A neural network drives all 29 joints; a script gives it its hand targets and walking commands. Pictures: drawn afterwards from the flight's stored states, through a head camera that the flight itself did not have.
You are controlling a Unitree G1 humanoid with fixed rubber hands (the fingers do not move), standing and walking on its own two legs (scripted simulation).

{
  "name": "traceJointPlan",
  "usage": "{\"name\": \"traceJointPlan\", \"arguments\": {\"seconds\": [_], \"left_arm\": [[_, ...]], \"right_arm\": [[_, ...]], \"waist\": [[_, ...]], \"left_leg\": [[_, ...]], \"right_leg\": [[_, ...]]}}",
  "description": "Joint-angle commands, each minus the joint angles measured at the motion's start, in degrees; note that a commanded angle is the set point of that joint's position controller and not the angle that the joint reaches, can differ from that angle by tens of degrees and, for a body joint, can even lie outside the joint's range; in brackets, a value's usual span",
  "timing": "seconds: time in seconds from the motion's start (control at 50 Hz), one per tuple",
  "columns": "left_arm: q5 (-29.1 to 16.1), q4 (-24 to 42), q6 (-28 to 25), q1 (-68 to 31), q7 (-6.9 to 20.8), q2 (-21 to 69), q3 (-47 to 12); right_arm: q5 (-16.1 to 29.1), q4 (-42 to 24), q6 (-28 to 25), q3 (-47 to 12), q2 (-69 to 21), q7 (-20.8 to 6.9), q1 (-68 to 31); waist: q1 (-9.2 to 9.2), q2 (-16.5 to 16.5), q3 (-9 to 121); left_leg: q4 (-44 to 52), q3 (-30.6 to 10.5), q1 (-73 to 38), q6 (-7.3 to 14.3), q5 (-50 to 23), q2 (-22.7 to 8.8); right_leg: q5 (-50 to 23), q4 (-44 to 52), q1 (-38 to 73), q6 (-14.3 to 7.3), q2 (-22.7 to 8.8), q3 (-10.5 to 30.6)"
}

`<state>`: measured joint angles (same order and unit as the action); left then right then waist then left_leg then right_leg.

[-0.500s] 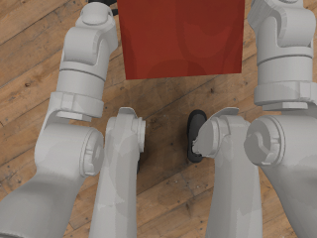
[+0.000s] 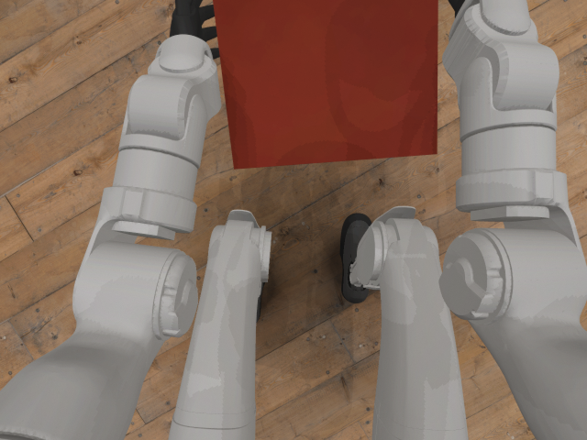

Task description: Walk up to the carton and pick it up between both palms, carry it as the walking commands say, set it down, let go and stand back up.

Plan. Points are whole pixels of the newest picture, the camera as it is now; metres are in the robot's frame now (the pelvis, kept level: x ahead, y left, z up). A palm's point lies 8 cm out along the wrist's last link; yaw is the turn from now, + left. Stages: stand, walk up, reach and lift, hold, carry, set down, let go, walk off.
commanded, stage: reach and lift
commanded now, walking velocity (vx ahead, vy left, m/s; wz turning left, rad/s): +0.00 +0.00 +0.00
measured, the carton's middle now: (331, 53) +0.54 -0.02 -0.13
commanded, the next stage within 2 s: none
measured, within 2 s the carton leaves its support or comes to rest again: neither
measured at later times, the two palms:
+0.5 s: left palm (170, 38) +0.50 +0.13 +0.00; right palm out of the picture +0.53 -0.15 +0.04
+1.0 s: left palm (130, 14) +0.48 +0.13 +0.07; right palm out of the picture +0.50 -0.15 +0.11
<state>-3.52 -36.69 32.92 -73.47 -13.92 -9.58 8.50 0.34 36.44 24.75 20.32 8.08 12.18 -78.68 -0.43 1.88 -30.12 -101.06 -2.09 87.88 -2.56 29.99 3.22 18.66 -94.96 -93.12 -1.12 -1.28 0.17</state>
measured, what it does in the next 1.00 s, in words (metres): rises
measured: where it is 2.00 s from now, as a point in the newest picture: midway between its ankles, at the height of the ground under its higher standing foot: (301, 286)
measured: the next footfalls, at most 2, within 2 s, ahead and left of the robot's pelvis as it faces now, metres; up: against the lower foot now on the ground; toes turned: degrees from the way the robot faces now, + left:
none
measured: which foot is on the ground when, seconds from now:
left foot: down 0.00-1.00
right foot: down 0.00-1.00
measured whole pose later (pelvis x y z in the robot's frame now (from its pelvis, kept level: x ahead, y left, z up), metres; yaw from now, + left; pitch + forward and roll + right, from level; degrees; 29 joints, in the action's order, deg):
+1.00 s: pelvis +0.00 -0.01 +0.12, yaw +0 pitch +7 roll +2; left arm -2.3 -36.0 32.9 -62.3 -13.7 -5.7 8.5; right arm -2.1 32.4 24.8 20.5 3.0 12.4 -64.6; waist -0.4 1.9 -29.9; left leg -72.7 -2.8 57.6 -2.6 22.0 3.1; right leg 12.9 -68.3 -62.2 -1.1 -1.2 0.2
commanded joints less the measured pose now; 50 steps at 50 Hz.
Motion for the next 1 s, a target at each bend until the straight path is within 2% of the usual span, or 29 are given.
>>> {"name": "traceJointPlan", "arguments": {"seconds": [0.0, 0.02, 0.06, 0.12, 0.14, 0.16, 0.18, 0.22, 0.28, 0.3, 0.32, 0.4, 0.42, 0.44, 0.48, 0.52, 0.54, 0.58, 0.6, 0.62, 0.66, 0.72, 0.78, 0.8, 0.86, 0.9, 0.92, 0.94, 0.98], "left_arm": [[-11.8, 32.7, -9.2, -65.7, 24.4, 62.2, -27.2], [-11.7, 32.8, -9.2, -66.0, 24.4, 61.9, -26.9], [-11.9, 33.4, -9.4, -64.1, 24.4, 62.1, -27.3], [-11.6, 32.2, -9.5, -63.5, 24.7, 62.5, -27.2], [-11.6, 33.6, -9.7, -63.1, 24.8, 62.3, -27.5], [-11.7, 33.7, -9.8, -63.7, 24.8, 61.8, -27.7], [-12.1, 34.2, -9.8, -63.3, 24.8, 62.0, -27.9], [-12.0, 33.6, -9.8, -63.3, 24.8, 62.7, -28.3], [-12.0, 34.7, -10.0, -63.1, 24.9, 62.3, -28.6], [-11.6, 32.6, -9.9, -62.3, 25.0, 62.2, -27.7], [-12.0, 32.1, -9.7, -60.8, 25.2, 63.7, -28.3], [-11.5, 33.5, -10.1, -62.6, 25.2, 62.2, -28.3], [-10.7, 30.7, -9.9, -60.7, 25.5, 62.8, -27.2], [-11.5, 33.9, -10.0, -61.3, 25.5, 63.6, -28.4], [-10.9, 29.9, -9.7, -58.4, 25.8, 64.3, -27.5], [-10.8, 31.6, -10.0, -58.6, 26.0, 64.0, -27.5], [-11.0, 31.0, -10.0, -59.4, 26.2, 64.4, -27.1], [-10.7, 30.5, -10.0, -56.8, 26.4, 65.2, -27.4], [-11.2, 32.1, -10.0, -58.5, 26.5, 65.0, -28.4], [-10.8, 31.3, -10.3, -57.7, 26.7, 64.9, -27.3], [-11.4, 33.1, -10.3, -58.1, 26.9, 65.4, -28.6], [-11.3, 32.1, -10.1, -58.2, 26.8, 65.6, -28.7], [-11.8, 34.1, -10.2, -56.6, 27.0, 65.9, -29.7], [-10.8, 31.9, -10.0, -55.0, 27.0, 65.4, -28.8], [-11.0, 32.0, -9.8, -54.3, 27.3, 66.9, -29.3], [-9.3, 27.8, -9.8, -51.2, 27.3, 67.0, -27.0], [-9.7, 30.7, -10.4, -52.4, 27.5, 66.7, -27.8], [-9.7, 30.1, -10.4, -52.8, 27.7, 66.1, -27.5], [-9.2, 28.0, -10.2, -49.7, 27.7, 67.1, -26.9]], "right_arm": [[6.1, -2.7, 5.6, -29.4, -72.7, -20.1, -27.0], [6.7, -2.7, 5.7, -29.7, -73.4, -20.3, -27.5], [6.9, -3.8, 5.7, -30.6, -74.1, -20.5, -26.6], [5.3, -1.0, 5.7, -29.8, -74.0, -20.7, -23.0], [5.4, -2.2, 5.8, -30.4, -74.9, -20.7, -22.9], [5.4, -1.6, 5.7, -30.0, -75.0, -20.7, -22.5], [6.3, -5.4, 5.4, -31.8, -74.3, -20.5, -25.0], [5.2, -1.8, 5.5, -30.3, -74.2, -20.6, -22.1], [6.4, -5.5, 5.2, -32.6, -74.8, -20.6, -24.3], [5.1, -2.4, 5.5, -31.0, -74.4, -20.5, -22.6], [5.3, -4.3, 5.3, -31.6, -74.1, -20.6, -22.5], [5.4, -3.2, 5.3, -31.3, -74.9, -20.9, -22.1], [4.7, -2.4, 5.3, -30.8, -75.4, -21.1, -21.7], [5.6, -4.1, 5.3, -31.6, -76.0, -21.3, -21.4], [4.4, -1.5, 5.5, -30.6, -75.9, -21.3, -19.3], [5.3, -3.7, 5.3, -32.3, -77.3, -21.6, -20.1], [4.8, -2.6, 5.5, -31.3, -77.0, -21.7, -19.3], [5.1, -4.2, 5.2, -32.3, -77.2, -21.8, -19.3], [3.9, -1.9, 5.4, -31.1, -76.6, -22.0, -17.2], [4.3, -2.5, 5.3, -31.7, -77.5, -22.0, -17.4], [4.6, -4.6, 5.2, -32.5, -77.4, -22.0, -17.9], [4.7, -4.1, 5.2, -32.6, -76.6, -22.3, -18.3], [4.6, -5.6, 5.5, -33.7, -77.5, -22.4, -16.7], [4.9, -4.9, 5.5, -33.9, -77.8, -22.4, -16.3], [3.9, -4.8, 5.6, -33.2, -77.7, -22.6, -14.5], [3.4, -3.3, 5.3, -32.6, -77.0, -22.9, -14.7], [3.6, -3.3, 5.3, -33.0, -78.6, -23.1, -13.5], [3.1, -1.5, 5.4, -31.9, -78.5, -23.0, -12.0], [3.0, -4.0, 4.9, -32.6, -77.2, -23.1, -13.9]], "waist": [[5.06, -5.0, 155.2], [4.13, -4.8, 154.5], [4.18, -4.4, 155.3], [5.47, -4.0, 153.4], [4.54, -4.0, 154.5], [5.40, -4.1, 153.4], [4.37, -3.5, 155.8], [5.83, -4.1, 153.6], [4.34, -3.6, 155.0], [5.20, -3.7, 151.4], [5.66, -4.0, 152.2], [4.88, -4.7, 151.2], [5.04, -3.9, 148.0], [4.79, -4.2, 152.7], [5.84, -3.9, 148.4], [4.00, -3.9, 150.2], [5.32, -3.8, 148.9], [5.00, -3.5, 149.5], [6.66, -4.2, 148.4], [5.13, -3.7, 148.7], [5.65, -4.2, 150.6], [6.03, -4.5, 147.8], [6.06, -3.7, 149.1], [5.27, -3.1, 147.6], [6.56, -4.5, 146.6], [5.23, -4.4, 140.8], [5.22, -4.1, 143.2], [5.68, -4.1, 141.1], [5.27, -3.6, 140.9]], "left_leg": [[19.3, 3.7, -29.7, 0.4, -6.6, 5.5], [19.8, 4.0, -31.1, 0.6, -6.8, 5.4], [20.5, 3.4, -32.5, 0.7, -8.0, 5.4], [21.8, 3.4, -32.1, 0.4, -7.0, 5.3], [22.3, 3.5, -32.3, 0.4, -7.8, 5.4], [22.6, 3.0, -32.5, 0.6, -7.6, 5.2], [23.2, 2.8, -34.1, 0.8, -8.7, 5.2], [24.3, 2.9, -34.3, 0.4, -7.5, 5.3], [25.5, 2.9, -36.2, 0.7, -8.3, 5.3], [26.0, 2.6, -34.2, 0.6, -6.5, 5.2], [27.1, 2.4, -36.1, 0.4, -6.9, 5.3], [29.0, 2.7, -37.0, 0.5, -5.7, 5.0], [29.7, 2.1, -36.7, 0.7, -4.4, 4.9], [30.2, 2.4, -39.3, 0.6, -6.3, 5.0], [31.7, 1.6, -38.3, 0.7, -4.4, 4.6], [32.5, 2.0, -39.9, 0.8, -5.3, 4.7], [32.8, 1.9, -39.9, 0.7, -5.4, 4.7], [33.9, 1.8, -40.5, 0.8, -5.5, 4.8], [34.7, 1.2, -40.7, 0.4, -5.0, 4.6], [34.6, 1.8, -40.2, 0.6, -5.2, 4.6], [35.7, 1.8, -42.1, 0.4, -6.4, 4.8], [37.5, 0.8, -43.7, 0.5, -5.0, 4.3], [39.1, 0.6, -46.2, 0.5, -6.8, 4.4], [39.6, 1.0, -46.1, 0.8, -5.9, 4.4], [42.3, 0.3, -49.0, 0.7, -5.3, 4.1], [44.1, -0.2, -48.0, 0.9, -3.4, 3.6], [43.6, 0.6, -48.5, 0.8, -5.4, 4.1], [44.3, 0.5, -48.1, 1.1, -4.1, 3.8], [45.9, -0.2, -49.1, 1.1, -4.5, 3.6]], "right_leg": [[-7.1, 9.7, 67.6, -0.4, 10.4, 1.6], [-6.8, 10.4, 67.8, -0.1, 10.3, 1.8], [-8.1, 10.9, 69.2, 0.0, 10.4, 1.9], [-7.4, 12.6, 70.4, 0.0, 10.0, 2.1], [-8.3, 13.0, 71.3, 0.1, 10.0, 2.6], [-8.3, 13.3, 72.1, 0.1, 9.9, 2.6], [-8.8, 13.6, 73.1, 0.1, 10.0, 2.8], [-8.0, 15.0, 73.0, -0.1, 10.0, 2.7], [-8.4, 16.5, 76.2, 0.1, 9.8, 3.4], [-6.9, 17.2, 75.5, -0.1, 9.5, 3.7], [-6.9, 17.9, 75.9, -0.2, 9.5, 3.3], [-5.6, 19.9, 77.5, -0.1, 9.4, 3.9], [-3.8, 20.8, 76.3, 0.0, 9.1, 3.9], [-6.0, 21.0, 79.0, -0.1, 9.3, 3.8], [-4.1, 22.3, 77.9, -0.1, 8.9, 4.0], [-4.9, 23.2, 80.0, 0.0, 8.7, 4.2], [-4.7, 24.1, 80.4, 0.0, 8.6, 4.7], [-4.6, 25.4, 82.2, 0.1, 8.5, 4.6], [-4.9, 25.7, 82.1, -0.2, 8.3, 4.4], [-4.5, 26.2, 82.6, -0.1, 8.3, 5.1], [-6.5, 27.1, 85.2, -0.2, 8.3, 5.0], [-4.1, 28.6, 84.5, -0.4, 8.1, 5.2], [-6.8, 30.1, 86.9, -0.4, 8.1, 5.2], [-5.1, 31.1, 87.9, 0.0, 7.8, 5.5], [-5.1, 33.1, 89.8, -0.4, 7.6, 5.5], [-2.9, 34.3, 87.7, -0.4, 7.4, 5.0], [-4.4, 35.0, 89.0, -0.4, 7.4, 5.8], [-3.3, 36.0, 90.2, -0.4, 7.0, 6.3], [-3.8, 36.6, 90.4, -0.2, 7.0, 5.6]]}}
